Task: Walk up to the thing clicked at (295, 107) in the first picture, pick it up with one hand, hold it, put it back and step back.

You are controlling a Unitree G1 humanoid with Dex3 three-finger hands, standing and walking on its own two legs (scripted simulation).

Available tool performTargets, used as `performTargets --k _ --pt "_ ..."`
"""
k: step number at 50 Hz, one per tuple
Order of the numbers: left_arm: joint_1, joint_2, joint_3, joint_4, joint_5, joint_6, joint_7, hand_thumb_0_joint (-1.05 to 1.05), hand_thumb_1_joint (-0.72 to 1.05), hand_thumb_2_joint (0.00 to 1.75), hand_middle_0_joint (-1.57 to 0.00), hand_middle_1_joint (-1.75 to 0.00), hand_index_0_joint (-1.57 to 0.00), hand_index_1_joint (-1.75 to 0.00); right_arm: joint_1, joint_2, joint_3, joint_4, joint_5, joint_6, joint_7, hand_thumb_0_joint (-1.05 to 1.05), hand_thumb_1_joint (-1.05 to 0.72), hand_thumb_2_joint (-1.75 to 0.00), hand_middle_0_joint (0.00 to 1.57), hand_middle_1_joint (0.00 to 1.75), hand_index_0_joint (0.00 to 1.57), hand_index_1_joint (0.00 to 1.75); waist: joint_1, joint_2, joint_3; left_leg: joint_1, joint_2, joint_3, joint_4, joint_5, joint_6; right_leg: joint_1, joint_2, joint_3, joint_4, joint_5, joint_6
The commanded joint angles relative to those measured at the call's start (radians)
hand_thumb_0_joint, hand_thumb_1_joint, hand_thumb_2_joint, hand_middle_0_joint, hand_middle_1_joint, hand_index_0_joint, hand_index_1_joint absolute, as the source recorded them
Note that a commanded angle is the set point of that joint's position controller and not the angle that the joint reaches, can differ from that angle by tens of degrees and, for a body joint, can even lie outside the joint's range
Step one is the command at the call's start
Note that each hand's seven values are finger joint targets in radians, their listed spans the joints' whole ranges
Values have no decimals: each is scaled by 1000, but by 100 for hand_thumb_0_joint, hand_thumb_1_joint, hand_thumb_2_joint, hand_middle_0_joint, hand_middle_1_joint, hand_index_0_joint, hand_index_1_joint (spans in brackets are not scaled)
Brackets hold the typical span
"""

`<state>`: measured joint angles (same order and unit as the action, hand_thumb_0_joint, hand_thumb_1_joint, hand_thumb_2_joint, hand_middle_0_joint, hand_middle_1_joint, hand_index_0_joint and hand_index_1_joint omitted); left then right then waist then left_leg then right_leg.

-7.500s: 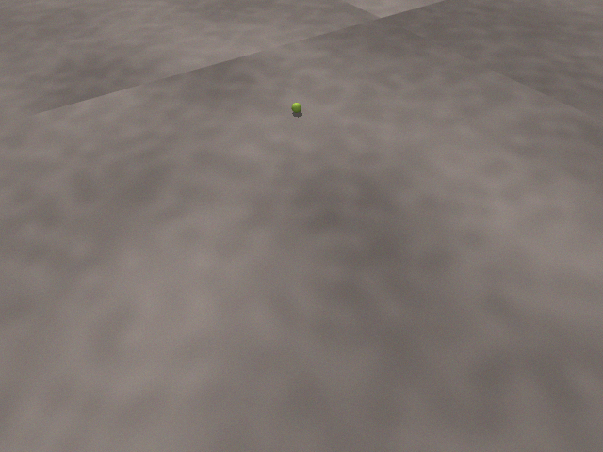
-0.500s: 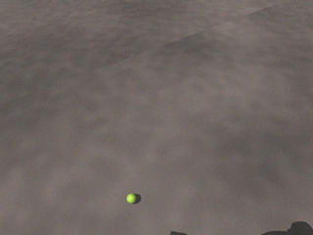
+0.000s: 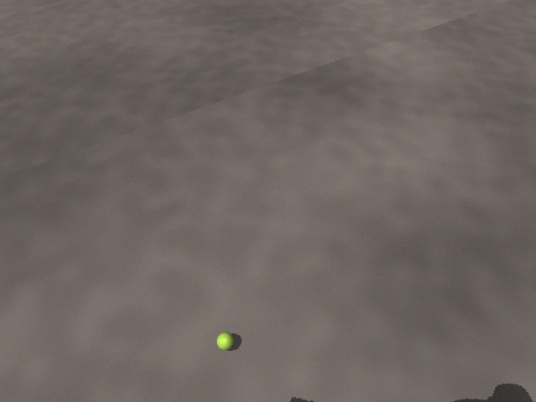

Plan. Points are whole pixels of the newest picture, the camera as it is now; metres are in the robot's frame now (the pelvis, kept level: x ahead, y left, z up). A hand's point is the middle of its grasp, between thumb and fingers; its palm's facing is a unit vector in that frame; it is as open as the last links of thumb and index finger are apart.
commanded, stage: stand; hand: left
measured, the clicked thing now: (225, 340) +0.44 +0.21 -0.75
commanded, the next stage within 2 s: none
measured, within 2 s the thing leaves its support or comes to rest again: neither
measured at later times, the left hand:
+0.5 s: hand out of the picture +0.06 +0.24 -0.16, palm faces -0.02 -0.94 -0.34, open 7.4 cm
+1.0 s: hand out of the picture +0.05 +0.23 -0.16, palm faces -0.03 -0.94 -0.34, open 7.4 cm
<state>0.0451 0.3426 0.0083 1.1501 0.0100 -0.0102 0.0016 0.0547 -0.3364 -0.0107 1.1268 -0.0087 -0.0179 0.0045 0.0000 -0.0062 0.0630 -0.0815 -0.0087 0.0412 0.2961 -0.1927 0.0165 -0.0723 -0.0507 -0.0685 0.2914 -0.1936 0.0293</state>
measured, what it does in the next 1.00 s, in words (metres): stands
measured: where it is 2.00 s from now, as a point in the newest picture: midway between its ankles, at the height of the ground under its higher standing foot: outside the picture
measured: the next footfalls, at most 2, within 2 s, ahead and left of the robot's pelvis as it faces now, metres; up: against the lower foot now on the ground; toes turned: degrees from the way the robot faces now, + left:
none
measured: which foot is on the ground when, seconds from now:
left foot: down 0.00-1.00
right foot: down 0.00-1.00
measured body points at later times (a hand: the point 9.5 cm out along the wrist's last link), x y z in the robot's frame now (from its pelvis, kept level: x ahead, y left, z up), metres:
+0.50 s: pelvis -0.01 -0.01 +0.00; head +0.00 -0.01 +0.45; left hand +0.06 +0.29 -0.13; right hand +0.07 -0.31 -0.13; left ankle -0.02 +0.10 -0.75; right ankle -0.02 -0.13 -0.75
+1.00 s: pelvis -0.02 -0.02 +0.00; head -0.01 -0.02 +0.45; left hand +0.05 +0.28 -0.13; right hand +0.06 -0.32 -0.13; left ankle -0.02 +0.10 -0.75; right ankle -0.02 -0.13 -0.75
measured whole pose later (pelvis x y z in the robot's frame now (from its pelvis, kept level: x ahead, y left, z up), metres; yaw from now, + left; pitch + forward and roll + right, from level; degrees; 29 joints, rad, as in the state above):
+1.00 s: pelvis -0.02 -0.02 +0.00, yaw +0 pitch -2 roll +0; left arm 0.10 0.35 0.00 1.15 0.01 -0.01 -0.01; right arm 0.10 -0.35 0.01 1.15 -0.01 -0.01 0.01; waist 0.00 0.00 0.05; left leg -0.10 0.02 0.03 0.30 -0.17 -0.01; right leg -0.09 -0.02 -0.08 0.29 -0.17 0.00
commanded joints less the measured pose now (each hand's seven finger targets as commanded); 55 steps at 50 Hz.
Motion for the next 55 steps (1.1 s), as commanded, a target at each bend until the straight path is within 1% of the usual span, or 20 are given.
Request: performTargets --k 1,3,5,8,10,11,14,16,18,25,32,33,35,36,38,42,46,47,48,55 --pt "-26 202 36 -63 4 -19 10 0 90 90 -20 -30 -20 -30 -51 -217 -35 -60 -2 -21 -15 0 -90 -90 20 30 20 30 -2 14 -140 41 161 -115 -25 348 -3 49 -109 78 -16 253 -36" --pt "-29 201 35 -65 3 -20 8 0 90 90 -20 -30 -20 -30 -37 -218 -34 -55 -1 -21 -16 0 -90 -90 20 30 20 30 -7 18 -132 27 155 -109 -31 316 -6 55 -113 86 -24 244 -37" --pt "-22 204 35 -63 4 -19 7 0 90 90 -20 -30 -20 -30 -43 -219 -32 -52 -1 -20 -15 0 -90 -90 20 30 20 30 -4 25 -124 18 153 -113 -40 285 -7 52 -113 84 -30 221 -36" --pt "-12 202 33 -61 3 -21 8 0 90 90 -20 -30 -20 -30 -49 -220 -30 -53 0 -20 -14 0 -90 -90 20 30 20 30 -1 13 -116 20 154 -114 -39 262 -4 41 -113 86 -42 204 -33" --pt "-16 206 34 -63 3 -21 7 0 90 90 -20 -30 -20 -30 -32 -217 -27 -48 -1 -20 -14 0 -90 -90 20 30 20 30 -8 19 -120 16 152 -112 -44 245 -6 44 -117 94 -42 201 -38" --pt "-11 206 33 -62 2 -20 7 0 90 90 -20 -30 -20 -30 -40 -217 -26 -45 -1 -21 -13 0 -90 -90 20 30 20 30 -2 23 -111 10 152 -119 -50 234 -11 34 -112 90 -40 181 -36" --pt "-8 201 31 -62 5 -21 6 0 90 90 -20 -30 -20 -30 -29 -220 -27 -45 -3 -19 -14 0 -90 -90 20 30 20 30 -8 17 -111 3 150 -110 -45 228 -7 34 -116 94 -48 190 -38" --pt "0 201 30 -60 3 -20 5 0 90 90 -20 -30 -20 -30 -37 -223 -25 -42 -2 -21 -14 0 -90 -90 20 30 20 30 -2 20 -105 5 151 -117 -46 206 -7 26 -114 96 -50 168 -37" --pt "0 209 32 -60 3 -20 6 0 90 90 -20 -30 -20 -30 -34 -220 -27 -43 -3 -19 -13 0 -90 -90 20 30 20 30 -3 6 -109 11 154 -117 -46 213 -7 16 -112 93 -44 160 -39" --pt "15 209 30 -57 2 -23 6 0 90 90 -20 -30 -20 -30 -22 -223 -25 -37 -3 -16 -10 0 -90 -90 20 30 20 30 -3 16 -88 -13 149 -121 -50 146 -4 9 -111 102 -63 125 -38" --pt "21 213 31 -57 1 -23 4 0 90 90 -20 -30 -20 -30 -14 -221 -22 -39 -4 -18 -10 0 -90 -90 20 30 20 30 0 4 -99 -6 153 -122 -45 159 -4 13 -112 106 -50 134 -43" --pt "15 214 31 -59 1 -22 4 0 90 90 -20 -30 -20 -30 -11 -216 -20 -38 -4 -18 -10 0 -90 -90 20 30 20 30 -2 4 -89 -13 151 -125 -53 165 -9 1 -108 101 -48 125 -43" --pt "11 219 33 -62 1 -21 5 0 90 90 -20 -30 -20 -30 -10 -218 -21 -39 -6 -19 -11 0 -90 -90 20 30 20 30 -1 10 -91 -13 152 -123 -51 159 -8 2 -108 104 -46 122 -44" --pt "14 207 30 -60 0 -20 3 0 90 90 -20 -30 -20 -30 -5 -225 -19 -35 -4 -18 -11 0 -90 -90 20 30 20 30 -1 21 -85 -21 149 -121 -51 148 -8 3 -111 111 -55 127 -43" --pt "23 218 32 -58 1 -21 4 0 90 90 -20 -30 -20 -30 -8 -219 -19 -36 -3 -17 -11 0 -90 -90 20 30 20 30 1 4 -87 -10 152 -126 -55 141 -8 -6 -106 106 -49 106 -43" --pt "17 214 29 -63 2 -22 6 0 90 90 -20 -30 -20 -30 -3 -224 -20 -36 -4 -16 -11 0 -90 -90 20 30 20 30 -1 8 -81 -26 151 -123 -48 132 -8 -7 -107 109 -58 108 -41" --pt "21 215 30 -62 2 -24 5 0 90 90 -20 -30 -20 -30 6 -220 -17 -40 -4 -16 -11 0 -90 -90 20 30 20 30 -5 9 -101 -15 152 -117 -41 162 -3 6 -111 113 -51 160 -43" --pt "24 222 31 -64 1 -25 4 0 90 90 -20 -30 -20 -30 2 -220 -17 -40 -4 -18 -11 0 -90 -90 20 30 20 30 -1 13 -102 -6 153 -116 -38 168 -4 6 -111 112 -45 165 -45" --pt "17 221 31 -66 -1 -25 5 0 90 90 -20 -30 -20 -30 5 -217 -17 -41 -5 -19 -11 0 -90 -90 20 30 20 30 -4 16 -101 -10 154 -120 -41 180 -8 6 -109 109 -40 162 -45" --pt "28 218 30 -66 1 -23 3 0 90 90 -20 -30 -20 -30 7 -223 -17 -42 -3 -18 -13 0 -90 -90 20 30 20 30 1 17 -99 -1 156 -114 -41 169 -5 7 -111 114 -46 166 -48"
